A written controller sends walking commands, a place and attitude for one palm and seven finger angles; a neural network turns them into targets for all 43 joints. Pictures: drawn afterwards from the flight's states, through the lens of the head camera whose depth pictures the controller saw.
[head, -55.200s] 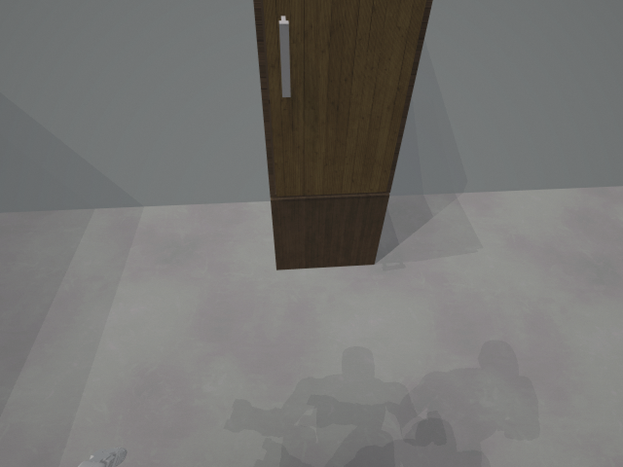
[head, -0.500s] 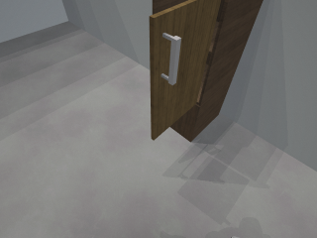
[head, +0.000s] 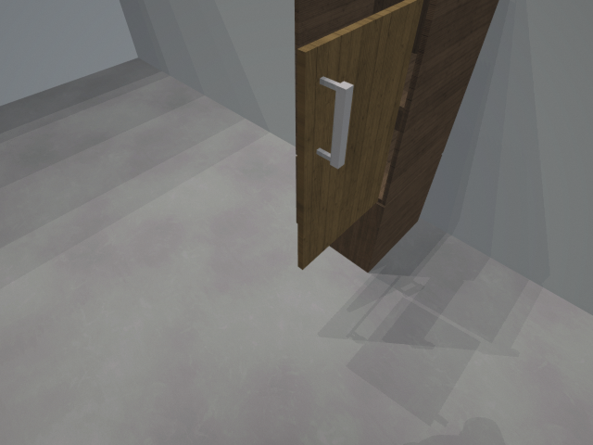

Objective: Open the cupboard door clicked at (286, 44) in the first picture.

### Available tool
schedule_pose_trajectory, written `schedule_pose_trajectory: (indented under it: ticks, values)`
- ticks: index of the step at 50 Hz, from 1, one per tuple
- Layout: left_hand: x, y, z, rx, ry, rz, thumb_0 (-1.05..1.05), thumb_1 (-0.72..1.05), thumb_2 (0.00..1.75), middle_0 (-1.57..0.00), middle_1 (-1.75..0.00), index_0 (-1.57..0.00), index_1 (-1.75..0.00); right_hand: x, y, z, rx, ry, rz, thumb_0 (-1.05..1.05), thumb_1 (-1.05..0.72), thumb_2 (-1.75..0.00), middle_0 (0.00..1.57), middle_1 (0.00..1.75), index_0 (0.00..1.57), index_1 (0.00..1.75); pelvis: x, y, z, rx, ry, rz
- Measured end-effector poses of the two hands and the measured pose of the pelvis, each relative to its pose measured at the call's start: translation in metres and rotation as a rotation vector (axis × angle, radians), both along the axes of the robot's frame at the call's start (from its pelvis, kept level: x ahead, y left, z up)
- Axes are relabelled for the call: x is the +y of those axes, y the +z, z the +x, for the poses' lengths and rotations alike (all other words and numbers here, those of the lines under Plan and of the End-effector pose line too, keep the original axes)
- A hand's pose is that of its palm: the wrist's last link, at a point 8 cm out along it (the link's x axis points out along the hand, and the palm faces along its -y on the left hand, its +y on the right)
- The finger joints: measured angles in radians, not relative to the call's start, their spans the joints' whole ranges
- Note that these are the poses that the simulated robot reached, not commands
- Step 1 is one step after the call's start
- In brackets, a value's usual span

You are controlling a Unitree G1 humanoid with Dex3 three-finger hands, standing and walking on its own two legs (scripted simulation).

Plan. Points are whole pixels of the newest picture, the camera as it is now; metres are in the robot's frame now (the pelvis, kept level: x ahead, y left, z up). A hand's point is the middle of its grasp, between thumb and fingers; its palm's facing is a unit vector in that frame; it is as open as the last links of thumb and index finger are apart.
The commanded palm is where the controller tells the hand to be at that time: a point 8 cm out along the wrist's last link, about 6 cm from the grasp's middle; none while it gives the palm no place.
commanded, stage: let the arm hang, fingers relaxed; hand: left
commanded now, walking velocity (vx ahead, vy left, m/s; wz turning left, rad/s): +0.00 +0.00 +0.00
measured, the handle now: (332, 124) +0.63 -0.03 +0.10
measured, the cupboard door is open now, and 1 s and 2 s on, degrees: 91 91 91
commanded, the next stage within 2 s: look to check the result in 0.32 s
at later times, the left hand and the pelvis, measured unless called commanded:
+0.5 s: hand out of the picture -0.02 +0.15 -0.18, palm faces +0.03 -0.98 -0.18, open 7.4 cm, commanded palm none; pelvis +0.00 -0.01 +0.00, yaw -1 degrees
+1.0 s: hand out of the picture -0.01 +0.14 -0.18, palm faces +0.03 -0.98 -0.18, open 7.4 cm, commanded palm none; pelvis +0.00 -0.02 +0.00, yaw +0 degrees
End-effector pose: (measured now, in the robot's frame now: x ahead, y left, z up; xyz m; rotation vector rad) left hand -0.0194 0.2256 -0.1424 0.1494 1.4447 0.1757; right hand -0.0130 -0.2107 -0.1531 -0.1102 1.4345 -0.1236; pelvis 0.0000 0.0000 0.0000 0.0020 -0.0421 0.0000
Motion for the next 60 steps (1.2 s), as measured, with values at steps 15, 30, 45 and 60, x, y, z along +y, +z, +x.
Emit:
schedule_pose_trajectory:
  ticks: [15, 30, 45, 60]
  values:
    - [-0.017, -0.004, 0.003, -0.006, -0.007, -0.032, 0.01, 0.91, 0.9, -0.2, -0.3, -0.2, -0.3, 0.012, -0.001, -0.031, 0.056, -0.055, 0.022, 0.0, -0.91, -0.9, 0.2, 0.3, 0.19, 0.3, -0.001, -0.001, -0.003, 0.007, -0.009, 0.004]
    - [-0.026, -0.003, -0.009, 0.024, 0.01, -0.031, 0.01, 0.91, 0.9, -0.2, -0.3, -0.2, -0.3, 0.0, -0.001, -0.017, 0.03, -0.046, 0.013, 0.0, -0.91, -0.9, 0.2, 0.3, 0.19, 0.3, -0.008, -0.001, -0.001, 0.008, -0.009, 0.002]
    - [-0.033, -0.003, 0.005, -0.003, 0.002, -0.033, 0.01, 0.91, 0.9, -0.2, -0.3, -0.2, -0.3, -0.008, -0.001, -0.006, 0.016, -0.036, 0.009, 0.0, -0.91, -0.9, 0.2, 0.3, 0.19, 0.3, -0.015, 0.0, 0.002, 0.009, -0.008, 0.002]
    - [-0.034, -0.002, 0.017, -0.009, 0.0, -0.026, 0.01, 0.91, 0.9, -0.2, -0.3, -0.2, -0.3, -0.013, 0.0, -0.004, 0.039, -0.034, 0.007, 0.0, -0.91, -0.9, 0.2, 0.3, 0.19, 0.3, -0.02, 0.001, 0.009, 0.015, -0.005, 0.002]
